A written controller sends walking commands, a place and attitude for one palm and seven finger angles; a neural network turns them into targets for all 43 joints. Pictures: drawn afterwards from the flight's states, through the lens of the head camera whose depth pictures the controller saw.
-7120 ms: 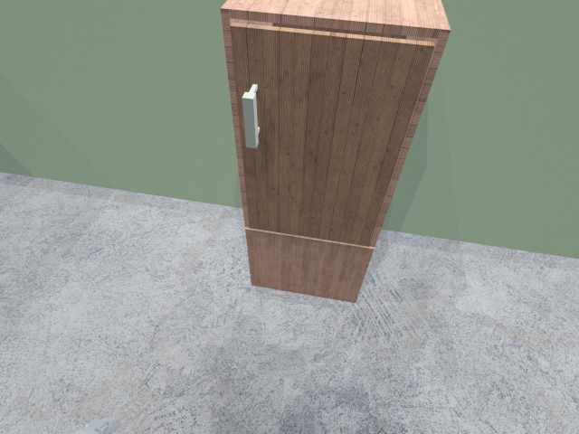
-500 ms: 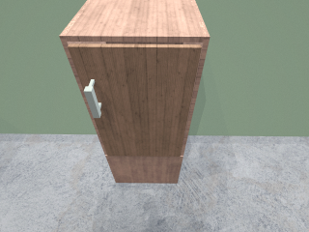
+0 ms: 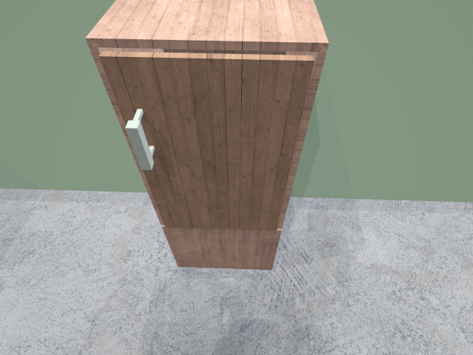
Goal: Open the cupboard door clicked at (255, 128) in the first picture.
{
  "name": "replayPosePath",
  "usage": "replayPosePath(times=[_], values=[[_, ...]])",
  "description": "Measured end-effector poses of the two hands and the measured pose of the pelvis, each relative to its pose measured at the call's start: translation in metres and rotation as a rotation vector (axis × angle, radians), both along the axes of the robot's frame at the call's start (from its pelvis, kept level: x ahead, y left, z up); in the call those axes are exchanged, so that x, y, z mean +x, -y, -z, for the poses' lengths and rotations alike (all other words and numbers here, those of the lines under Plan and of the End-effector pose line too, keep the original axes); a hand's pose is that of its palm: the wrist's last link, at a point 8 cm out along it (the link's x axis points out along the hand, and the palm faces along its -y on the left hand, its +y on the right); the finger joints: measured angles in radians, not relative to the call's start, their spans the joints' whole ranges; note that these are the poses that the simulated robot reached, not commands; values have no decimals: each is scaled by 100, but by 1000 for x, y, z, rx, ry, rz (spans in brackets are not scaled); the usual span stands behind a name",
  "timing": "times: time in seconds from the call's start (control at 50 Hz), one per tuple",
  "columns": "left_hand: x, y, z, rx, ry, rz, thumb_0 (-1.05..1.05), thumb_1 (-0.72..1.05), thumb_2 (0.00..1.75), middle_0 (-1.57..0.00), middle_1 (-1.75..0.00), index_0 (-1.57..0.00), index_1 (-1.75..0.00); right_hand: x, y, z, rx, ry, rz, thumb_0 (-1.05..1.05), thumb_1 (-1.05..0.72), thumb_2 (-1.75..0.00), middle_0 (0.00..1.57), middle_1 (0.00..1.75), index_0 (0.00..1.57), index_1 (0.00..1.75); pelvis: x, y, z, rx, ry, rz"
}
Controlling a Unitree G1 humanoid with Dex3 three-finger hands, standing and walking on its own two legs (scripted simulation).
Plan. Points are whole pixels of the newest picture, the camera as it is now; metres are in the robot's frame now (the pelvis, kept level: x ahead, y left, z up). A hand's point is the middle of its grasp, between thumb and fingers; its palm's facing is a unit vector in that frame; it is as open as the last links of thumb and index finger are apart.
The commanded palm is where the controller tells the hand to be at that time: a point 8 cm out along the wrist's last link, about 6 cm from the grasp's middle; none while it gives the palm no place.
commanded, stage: come to a stop and stand still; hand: left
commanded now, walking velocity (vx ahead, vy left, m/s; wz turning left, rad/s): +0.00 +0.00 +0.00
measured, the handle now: (143, 139) +0.51 +0.23 +0.05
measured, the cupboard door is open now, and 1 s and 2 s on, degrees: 0 0 0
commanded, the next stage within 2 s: look again from close up in 0.90 s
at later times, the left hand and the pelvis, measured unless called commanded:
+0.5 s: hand out of the picture -0.03 +0.18 -0.18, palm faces +0.03 -0.99 -0.16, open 7.4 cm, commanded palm none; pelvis -0.04 +0.01 +0.00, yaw +1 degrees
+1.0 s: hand out of the picture -0.14 +0.17 -0.17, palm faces +0.07 -0.99 -0.15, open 7.4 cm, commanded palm none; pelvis -0.07 +0.03 +0.01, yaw +0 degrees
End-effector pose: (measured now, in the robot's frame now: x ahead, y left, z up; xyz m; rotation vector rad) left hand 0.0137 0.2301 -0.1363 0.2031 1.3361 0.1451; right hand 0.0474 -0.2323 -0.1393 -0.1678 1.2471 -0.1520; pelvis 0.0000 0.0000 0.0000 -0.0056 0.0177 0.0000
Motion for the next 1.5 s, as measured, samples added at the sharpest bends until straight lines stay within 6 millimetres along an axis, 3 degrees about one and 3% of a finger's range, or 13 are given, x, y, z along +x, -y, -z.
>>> replayPosePath(times=[0.2,0.32,0.64,0.88,1.02,1.24,1.32,1.42,1.5], values=[[9,-5,3,4,109,-18,0,90,89,-20,-30,-20,-30,-3,-4,-3,0,54,4,1,-91,-90,20,30,20,30,-9,1,4,0,48,-2],[-1,1,8,-38,118,-14,0,91,89,-20,-30,-20,-30,-19,-7,-9,-13,48,11,1,-91,-90,20,30,20,30,-21,-4,3,-12,60,-4],[-86,-6,11,-73,-54,-61,0,91,89,-20,-30,-20,-30,-85,-27,-9,-7,-94,40,1,-91,-90,20,30,20,30,-44,-21,-3,-23,46,-13],[-141,-2,5,-74,-139,-109,0,91,89,-20,-30,-20,-30,-105,-37,-4,18,-120,52,1,-92,-90,20,30,20,30,-59,-27,-6,-17,47,-14],[-160,6,5,-88,-162,-114,0,90,89,-20,-30,-20,-30,-115,-38,-3,23,-107,69,1,-92,-90,20,30,20,30,-67,-26,-6,-19,57,-5],[-167,12,9,-111,-125,-117,0,90,89,-20,-30,-20,-30,-147,-49,-3,40,-136,85,1,-91,-90,20,30,20,30,-86,-27,-6,-23,60,-8],[-168,7,20,-123,-132,-117,0,90,89,-20,-30,-20,-30,-164,-55,1,32,-149,117,1,-91,-90,20,30,20,30,-93,-33,0,-40,74,-6],[-138,-13,40,-139,-80,-74,0,90,89,-20,-30,-20,-30,-199,-70,4,2,-165,174,0,-91,-90,20,30,20,30,-98,-47,11,-55,82,1],[-111,-31,28,-116,15,-53,0,91,89,-20,-30,-20,-30,-220,-88,0,20,-224,164,1,-91,-90,20,30,19,30,-109,-58,4,-47,54,12]])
